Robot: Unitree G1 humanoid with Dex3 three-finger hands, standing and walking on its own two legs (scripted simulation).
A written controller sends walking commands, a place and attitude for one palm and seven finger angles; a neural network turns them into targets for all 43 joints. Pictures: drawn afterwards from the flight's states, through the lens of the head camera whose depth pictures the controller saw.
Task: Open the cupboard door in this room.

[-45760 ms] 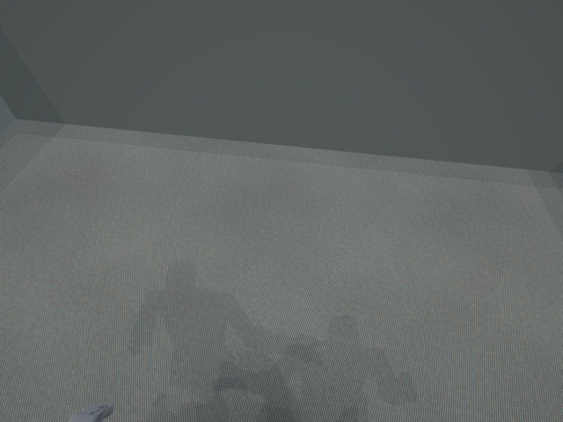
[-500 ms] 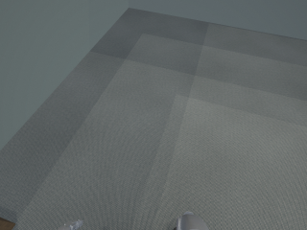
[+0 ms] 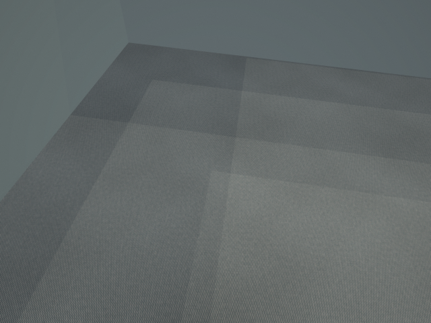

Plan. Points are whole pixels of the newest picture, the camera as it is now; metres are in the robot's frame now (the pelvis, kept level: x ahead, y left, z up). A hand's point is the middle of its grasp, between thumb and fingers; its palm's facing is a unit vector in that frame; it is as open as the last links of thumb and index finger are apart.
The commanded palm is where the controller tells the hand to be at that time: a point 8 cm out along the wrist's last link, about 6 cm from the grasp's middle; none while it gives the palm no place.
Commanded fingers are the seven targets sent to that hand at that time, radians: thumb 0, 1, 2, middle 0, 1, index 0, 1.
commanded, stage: walk to a spot facing it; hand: left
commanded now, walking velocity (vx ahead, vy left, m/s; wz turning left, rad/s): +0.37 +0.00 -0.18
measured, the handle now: out of the picture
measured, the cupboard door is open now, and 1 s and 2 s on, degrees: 46 46 46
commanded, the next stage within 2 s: turn to face it in 0.30 s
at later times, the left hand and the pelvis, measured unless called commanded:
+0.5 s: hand (161, 274) +0.25 +0.13 -0.16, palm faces +0.05 -0.98 -0.18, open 7.2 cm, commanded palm none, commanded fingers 0.00 0.90 0.90 -0.20 -0.30 -0.20 -0.30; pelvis +0.23 -0.05 +0.01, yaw +2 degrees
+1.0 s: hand (176, 221) +0.38 +0.11 -0.14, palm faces +0.34 -0.91 -0.26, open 7.4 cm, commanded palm none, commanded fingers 0.00 0.90 0.90 -0.20 -0.30 -0.20 -0.30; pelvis +0.35 -0.10 +0.02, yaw +20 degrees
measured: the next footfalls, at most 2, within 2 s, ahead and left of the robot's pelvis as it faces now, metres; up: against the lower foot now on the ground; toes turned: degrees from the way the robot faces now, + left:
right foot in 0.24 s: +0.22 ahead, -0.16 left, +0.00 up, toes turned -9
left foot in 0.54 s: +0.37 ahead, +0.08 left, +0.00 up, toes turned +10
